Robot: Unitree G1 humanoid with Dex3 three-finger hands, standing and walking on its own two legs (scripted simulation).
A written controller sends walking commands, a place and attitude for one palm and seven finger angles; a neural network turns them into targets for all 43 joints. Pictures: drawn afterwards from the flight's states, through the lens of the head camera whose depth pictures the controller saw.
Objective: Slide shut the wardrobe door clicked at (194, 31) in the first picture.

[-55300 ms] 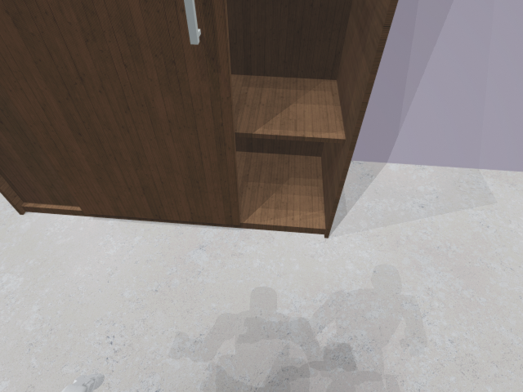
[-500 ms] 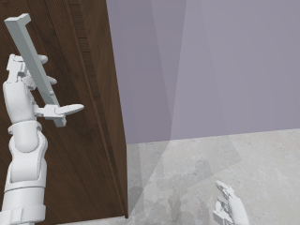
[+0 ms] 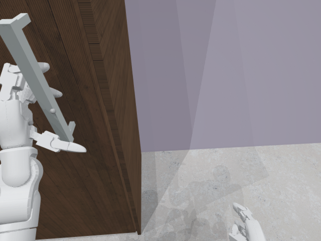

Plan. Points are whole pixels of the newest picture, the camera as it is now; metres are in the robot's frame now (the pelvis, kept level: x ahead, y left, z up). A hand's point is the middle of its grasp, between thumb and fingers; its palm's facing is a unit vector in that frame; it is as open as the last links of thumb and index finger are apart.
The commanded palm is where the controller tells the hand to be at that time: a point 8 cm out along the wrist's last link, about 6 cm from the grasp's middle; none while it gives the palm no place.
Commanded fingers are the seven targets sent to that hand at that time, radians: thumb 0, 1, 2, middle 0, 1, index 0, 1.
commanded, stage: slip the hand off the handle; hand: left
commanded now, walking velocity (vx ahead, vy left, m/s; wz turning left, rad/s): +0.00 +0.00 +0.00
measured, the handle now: (49, 90) +0.29 +0.25 +0.26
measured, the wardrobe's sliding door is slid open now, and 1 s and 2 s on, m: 0.00 0.00 0.00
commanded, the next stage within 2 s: draw the hand back to the body in 1.40 s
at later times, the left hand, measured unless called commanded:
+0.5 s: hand (15, 114) +0.24 +0.30 +0.24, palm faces +0.52 -0.82 -0.24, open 14.7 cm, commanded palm +0.18 +0.34 +0.23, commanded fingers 0.00 -0.55 0.20 -0.25 -1.15 -0.25 -1.15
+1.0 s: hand out of the picture +0.16 +0.29 +0.23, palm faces +0.50 -0.83 -0.24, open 14.7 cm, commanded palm +0.10 +0.33 +0.23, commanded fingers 0.00 -0.55 0.20 -0.25 -1.15 -0.25 -1.15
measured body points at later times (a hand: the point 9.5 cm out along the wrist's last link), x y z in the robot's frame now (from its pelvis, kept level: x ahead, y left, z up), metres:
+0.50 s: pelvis +0.00 -0.02 +0.00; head -0.01 -0.03 +0.45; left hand +0.21 +0.34 +0.25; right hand +0.18 -0.25 -0.09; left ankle +0.03 +0.10 -0.73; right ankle +0.01 -0.10 -0.73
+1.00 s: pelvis +0.01 +0.02 -0.01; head -0.02 +0.02 +0.44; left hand +0.13 +0.34 +0.25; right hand +0.23 -0.17 -0.06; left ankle +0.03 +0.10 -0.73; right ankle +0.01 -0.10 -0.73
